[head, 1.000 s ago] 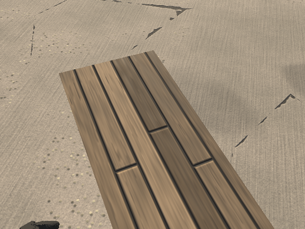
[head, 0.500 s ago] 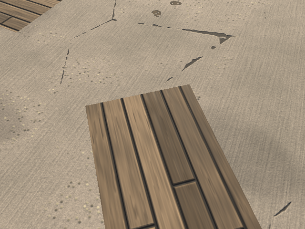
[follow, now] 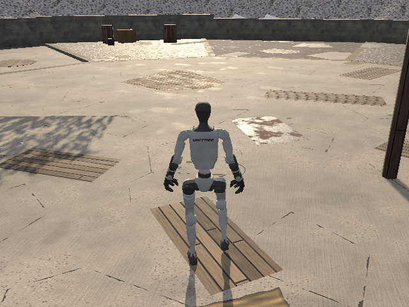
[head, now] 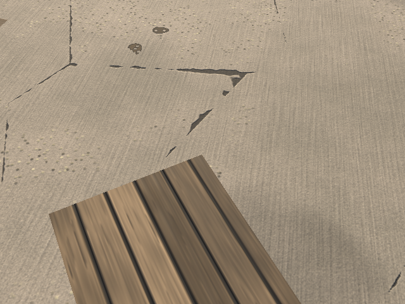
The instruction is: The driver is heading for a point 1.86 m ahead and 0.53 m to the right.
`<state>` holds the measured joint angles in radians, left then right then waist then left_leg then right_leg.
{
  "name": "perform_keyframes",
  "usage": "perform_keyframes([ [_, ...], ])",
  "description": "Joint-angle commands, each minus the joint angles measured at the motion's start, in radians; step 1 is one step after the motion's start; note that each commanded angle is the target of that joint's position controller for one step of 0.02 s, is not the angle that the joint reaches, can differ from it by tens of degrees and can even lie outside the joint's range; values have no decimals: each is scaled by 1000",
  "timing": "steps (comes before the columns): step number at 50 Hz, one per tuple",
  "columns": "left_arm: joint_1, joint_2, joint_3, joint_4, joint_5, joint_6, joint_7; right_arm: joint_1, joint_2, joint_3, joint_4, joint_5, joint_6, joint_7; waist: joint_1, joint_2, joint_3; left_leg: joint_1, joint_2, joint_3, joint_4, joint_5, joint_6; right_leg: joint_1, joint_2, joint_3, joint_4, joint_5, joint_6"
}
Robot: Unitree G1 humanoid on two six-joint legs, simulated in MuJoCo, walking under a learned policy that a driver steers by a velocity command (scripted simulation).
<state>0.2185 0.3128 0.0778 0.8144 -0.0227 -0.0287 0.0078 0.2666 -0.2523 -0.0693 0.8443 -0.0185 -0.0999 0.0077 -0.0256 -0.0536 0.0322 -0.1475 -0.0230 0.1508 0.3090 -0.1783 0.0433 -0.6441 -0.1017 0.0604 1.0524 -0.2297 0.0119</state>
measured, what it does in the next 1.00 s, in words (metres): walks ahead, turning right: right foot, then left foot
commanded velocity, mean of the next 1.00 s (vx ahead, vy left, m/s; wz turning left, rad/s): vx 0.08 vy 0.00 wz -0.45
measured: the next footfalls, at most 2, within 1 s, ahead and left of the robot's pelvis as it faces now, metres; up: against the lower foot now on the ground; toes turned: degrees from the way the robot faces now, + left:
right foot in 0.24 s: +0.24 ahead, -0.13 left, +0.00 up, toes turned -10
left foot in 0.70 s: +0.28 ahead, +0.09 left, +0.00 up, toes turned -28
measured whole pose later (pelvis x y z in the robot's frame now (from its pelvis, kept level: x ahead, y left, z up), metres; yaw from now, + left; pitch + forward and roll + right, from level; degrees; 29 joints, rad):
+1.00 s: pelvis +0.18 +0.00 -0.01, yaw -27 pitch +1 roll -1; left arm 0.18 0.28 0.07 0.66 -0.01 0.05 0.02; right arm 0.18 -0.25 -0.04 0.77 0.00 0.01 -0.01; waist -0.02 -0.02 0.03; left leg -0.27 0.02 -0.03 0.50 -0.25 -0.01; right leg -0.26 0.01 0.07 0.59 -0.33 0.07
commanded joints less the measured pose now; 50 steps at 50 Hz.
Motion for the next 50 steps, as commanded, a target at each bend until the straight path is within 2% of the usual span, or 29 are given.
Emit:
perform_keyframes([
  [1,42,10,2,-61,11,2,-10,-121,-145,-31,-75,-1,-9,-23,55,130,-14,-54,246,-29,-118,546,133,58,-16,-22,-149,162,16],
  [4,-57,-4,-5,-108,15,1,-37,-87,-171,-36,-62,11,14,-40,10,117,-30,3,252,18,-84,564,127,102,13,-73,-322,274,4],
  [7,-90,28,7,-151,18,9,-58,-79,-196,-45,-53,34,40,-45,9,129,-45,106,298,14,-4,578,111,99,28,-87,-394,194,-27],
  [9,-57,60,23,-164,22,13,-66,-102,-212,-53,-60,51,56,-51,38,144,-62,138,310,14,107,671,88,145,62,-116,-426,96,-62],
  [10,7,81,35,-153,22,12,-66,-118,-211,-54,-66,58,64,-54,74,136,-90,134,289,28,218,707,65,225,96,-138,-484,103,-86],
  [11,108,127,58,-128,24,6,-55,-101,-188,-47,-65,56,68,-53,117,81,-143,96,227,54,401,642,20,377,139,-141,-581,236,-120],
  [12,157,237,87,-138,27,7,-28,-51,-148,-31,-80,14,63,-46,116,-109,-216,-125,149,67,693,235,-57,607,-38,111,-575,732,-196],
  [13,105,297,83,-176,49,6,-21,33,-78,-5,-108,-22,56,-31,17,-245,-338,-438,-47,-59,1018,-564,-123,840,-271,540,-562,1004,-429],
  [14,100,229,67,-198,40,5,-33,-3,-150,-16,-92,11,53,-18,83,-92,-447,-473,-15,-247,1093,-526,-106,835,-266,544,-625,797,-447],
  [15,34,188,56,-212,29,2,-35,-72,-166,-21,-112,38,57,-16,74,-44,-335,-527,17,-246,1069,-437,-86,739,-222,440,-652,619,-394],
  [16,-11,149,47,-210,8,6,-30,-101,-156,-21,-107,28,64,-27,52,33,-235,-537,53,-238,990,-362,-82,625,-163,361,-678,460,-327],
  [17,-47,124,38,-216,4,15,-21,-120,-164,-26,-107,14,76,-41,34,33,-174,-508,73,-238,912,-308,-84,512,-128,321,-704,358,-290],
  [18,-66,121,35,-225,15,21,-14,-117,-168,-30,-110,10,88,-44,11,5,-154,-443,70,-233,870,-270,-82,422,-96,296,-728,312,-273],
  [20,-71,138,42,-240,32,25,-3,-92,-142,-26,-108,9,95,-47,-3,-34,-165,-388,45,-223,787,-229,-93,373,-68,277,-738,330,-269],
  [24,-54,159,52,-248,20,35,21,-124,-120,-16,-117,10,97,-54,17,-50,-191,-373,27,-244,622,-165,-120,384,-47,298,-729,208,-250],
  [28,-64,155,52,-262,22,51,26,-157,-126,-17,-131,18,92,-46,36,-92,-161,-326,9,-254,494,-138,-121,353,-24,359,-738,4,-225],
  [31,-55,151,52,-268,20,61,22,-153,-135,-21,-138,24,74,-34,46,-116,-156,-280,-7,-254,381,-161,-104,388,-25,422,-710,30,-216],
  [34,-63,125,39,-272,9,72,25,-69,-141,-27,-115,19,60,-16,4,-106,-164,-108,15,-220,113,-7,-58,369,13,399,-624,94,-164],
  [35,-22,88,27,-268,13,73,25,-55,-193,-39,-121,1,61,-16,19,-7,-166,-19,153,-334,44,34,-9,290,73,332,-520,-30,-111],
  [36,-3,64,22,-293,11,65,22,-92,-283,-57,-125,-22,72,-21,79,290,-109,-2,326,-556,-3,183,129,112,244,122,-351,-274,-49],
  [37,-35,137,41,-294,29,49,21,-100,-232,-48,-146,-37,71,-22,32,327,-105,-55,427,-688,-27,247,245,81,226,104,-112,-398,0],
  [38,-21,176,57,-271,22,46,17,-130,-200,-38,-163,-24,69,-27,39,240,-102,-61,395,-622,-5,264,238,77,214,131,21,-354,13],
  [39,3,160,58,-243,19,54,18,-163,-179,-32,-166,-6,70,-31,57,187,-89,-58,331,-527,23,271,191,78,210,126,75,-307,29],
  [40,10,135,52,-231,22,63,22,-170,-161,-26,-167,12,70,-32,54,177,-80,-33,296,-478,40,280,163,60,205,126,105,-271,45],
  [41,9,101,41,-225,21,69,22,-163,-148,-18,-163,18,72,-32,49,172,-76,-25,278,-444,49,325,160,64,203,124,117,-249,58],
  [43,-18,55,22,-232,15,70,19,-145,-133,-12,-153,14,81,-30,39,194,-81,-6,231,-369,53,348,151,111,184,72,-2,-220,73],
  [46,-79,10,-3,-249,16,66,12,-121,-153,-16,-142,12,95,-29,1,262,-105,15,212,-334,71,367,148,256,126,-13,-295,-229,82],
  [48,-68,35,5,-237,6,65,10,-91,-178,-20,-131,20,102,-26,-8,273,-107,24,225,-357,88,369,155,334,129,-43,-459,-159,73],
  [50,-22,42,7,-205,14,63,9,-76,-162,-11,-118,35,97,-22,20,237,-90,-22,207,-351,104,329,114,469,131,-48,-724,71,34],
])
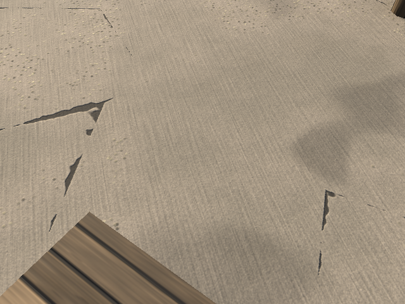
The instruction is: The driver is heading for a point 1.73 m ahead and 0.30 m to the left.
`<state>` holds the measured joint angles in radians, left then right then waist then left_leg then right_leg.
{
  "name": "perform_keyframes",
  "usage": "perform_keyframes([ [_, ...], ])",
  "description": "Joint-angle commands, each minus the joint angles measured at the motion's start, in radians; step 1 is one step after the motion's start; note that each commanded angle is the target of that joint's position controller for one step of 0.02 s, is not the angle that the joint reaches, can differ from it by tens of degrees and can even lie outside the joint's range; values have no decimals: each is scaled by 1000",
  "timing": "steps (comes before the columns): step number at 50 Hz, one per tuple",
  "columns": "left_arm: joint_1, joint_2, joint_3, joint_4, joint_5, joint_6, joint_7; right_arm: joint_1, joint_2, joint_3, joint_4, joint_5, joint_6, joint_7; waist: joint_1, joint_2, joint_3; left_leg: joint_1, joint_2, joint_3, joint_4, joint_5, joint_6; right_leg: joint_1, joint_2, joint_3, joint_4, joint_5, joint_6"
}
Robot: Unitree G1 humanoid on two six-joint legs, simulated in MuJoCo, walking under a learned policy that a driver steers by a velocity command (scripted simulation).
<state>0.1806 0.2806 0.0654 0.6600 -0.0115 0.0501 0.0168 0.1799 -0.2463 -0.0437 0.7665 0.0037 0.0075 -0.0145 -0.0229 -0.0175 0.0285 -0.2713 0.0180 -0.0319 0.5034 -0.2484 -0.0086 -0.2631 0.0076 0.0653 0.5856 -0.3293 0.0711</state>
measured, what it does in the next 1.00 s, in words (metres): walks ahead: right foot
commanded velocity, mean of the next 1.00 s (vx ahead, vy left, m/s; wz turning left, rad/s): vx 0.20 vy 0.00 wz -0.03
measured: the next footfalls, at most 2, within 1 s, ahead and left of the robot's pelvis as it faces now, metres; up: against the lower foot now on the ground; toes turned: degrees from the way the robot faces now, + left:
right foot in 0.02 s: +0.02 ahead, -0.14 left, +0.00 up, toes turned +3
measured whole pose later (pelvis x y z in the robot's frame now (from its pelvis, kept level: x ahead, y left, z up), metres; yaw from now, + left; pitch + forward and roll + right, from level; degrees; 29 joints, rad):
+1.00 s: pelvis +0.19 +0.00 +0.00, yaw +0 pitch +2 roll +0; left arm 0.01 0.25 0.04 0.69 -0.03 -0.08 -0.04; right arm 0.47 -0.24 -0.02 0.98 0.01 -0.07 -0.01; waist -0.11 -0.03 0.03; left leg 0.14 -0.01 0.02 0.17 -0.34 0.02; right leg -0.61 -0.05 -0.02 0.56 0.02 -0.02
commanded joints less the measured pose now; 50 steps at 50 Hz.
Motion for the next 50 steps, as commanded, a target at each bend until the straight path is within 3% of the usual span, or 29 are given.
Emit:
perform_keyframes([
  [1,18,104,22,-56,12,-16,5,39,-154,-29,-31,7,-23,4,8,158,-104,44,157,-165,-89,330,113,189,-30,15,-266,270,-56],
  [2,36,165,31,-63,23,-13,15,48,-128,-18,-39,-24,-41,15,-16,21,-150,-25,101,-100,-19,224,57,286,-139,111,-185,528,-95],
  [3,2,146,26,-40,31,-14,8,69,-87,-8,-32,-27,-52,20,-53,-132,-157,18,38,-20,-59,53,5,181,-152,112,-151,418,-154],
  [4,-22,86,15,-54,31,-21,-5,4,-125,-11,-26,-34,-52,18,-6,-85,-120,56,30,-8,-45,62,-28,117,-117,106,-170,267,-154],
  [5,-14,68,9,-45,38,-27,-9,-30,-138,-17,-24,-28,-49,17,9,-54,-91,48,24,-3,-36,72,-29,89,-95,93,-181,198,-136],
  [8,-3,82,7,-26,32,-46,-8,-23,-122,-14,-12,-21,-30,5,2,-67,-28,54,28,-10,-34,106,-23,24,-80,85,-186,179,-113],
  [19,24,58,-6,24,26,-61,0,5,-118,-18,80,-13,-23,-12,3,-3,-20,87,31,-10,-42,128,-35,13,-57,68,-179,170,-107],
  [21,55,74,1,46,20,-54,4,21,-109,-17,103,-7,-20,-15,13,-28,-30,61,-14,43,6,-51,-30,20,-48,78,-212,-90,-129],
  [22,72,105,11,50,15,-50,6,12,-108,-19,102,-1,-23,-16,28,-68,0,-3,-43,80,69,-156,-24,9,-75,132,-254,-281,-160],
  [24,116,147,22,60,6,-53,8,-35,-104,-19,72,11,-46,-10,55,-162,80,-154,-43,88,205,-208,2,4,-209,338,-373,-507,-248],
  [26,120,143,21,71,-2,-71,11,-42,-108,-23,61,27,-77,4,46,-183,124,-213,9,33,267,-232,51,4,-278,430,-404,-456,-292],
  [28,61,128,17,61,-14,-78,8,22,-96,-21,87,34,-102,23,-3,-160,105,-100,18,43,107,-206,95,-11,-248,344,-365,-336,-261],
  [29,12,120,14,51,-19,-75,6,111,-98,-27,134,30,-110,29,-51,-128,71,89,-11,71,-12,-63,99,-90,-191,257,-320,-260,-225],
  [30,-12,89,7,42,-11,-78,5,200,-120,-38,178,18,-111,31,-82,-77,35,233,-8,33,-36,2,89,-159,-124,166,-206,-162,-185],
  [31,-42,16,-13,13,-2,-87,5,308,-195,-57,202,11,-114,28,-107,135,1,347,167,-255,-184,-183,148,-291,-2,-4,94,-101,-107],
  [32,-56,40,-4,-32,-17,-106,14,370,-285,-73,202,2,-120,40,-118,335,3,409,358,-659,-335,-283,288,-472,68,-26,350,-247,-80],
  [33,-23,93,10,-16,-35,-120,13,296,-219,-51,179,-5,-128,39,-76,213,44,382,384,-672,-336,-320,309,-547,4,49,502,-245,-95],
  [34,5,95,12,7,-36,-132,2,243,-168,-37,156,1,-129,34,-50,154,76,372,336,-555,-325,-302,272,-577,-38,54,540,-140,-114],
  [36,-11,88,16,21,-17,-143,-8,196,-152,-27,140,5,-123,32,-34,108,81,366,280,-401,-345,-164,212,-597,-95,21,502,23,-128],
  [38,-31,65,15,19,-7,-141,-24,224,-117,-12,147,-3,-113,31,-37,125,57,339,223,-263,-361,47,188,-533,-108,-18,441,118,-114],
  [41,-98,29,4,-3,-5,-134,-34,256,-135,-10,157,-2,-99,17,-49,102,52,325,185,-139,-366,268,188,-512,-95,-66,295,208,-76],
  [44,-203,5,-12,-36,-11,-138,-45,271,-161,-11,158,-1,-91,4,-73,108,77,246,163,-69,-395,271,179,-415,-68,-98,95,337,-59],
  [47,-274,18,-15,-59,-18,-143,-58,306,-170,-14,173,8,-88,1,-82,113,114,240,194,-59,-409,253,187,-362,-50,-102,-3,388,-70],
  [50,-294,48,-9,-74,-18,-150,-70,302,-181,-23,179,17,-81,1,-49,115,113,332,239,-52,-354,382,169,-346,-43,-87,-61,340,-116],
])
